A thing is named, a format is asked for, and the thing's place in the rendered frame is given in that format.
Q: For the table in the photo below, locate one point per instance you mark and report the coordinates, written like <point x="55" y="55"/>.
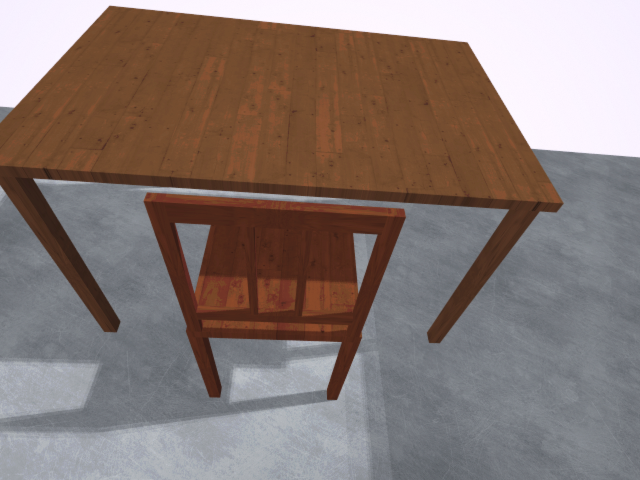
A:
<point x="166" y="99"/>

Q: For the chair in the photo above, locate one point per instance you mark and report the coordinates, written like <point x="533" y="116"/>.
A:
<point x="274" y="270"/>

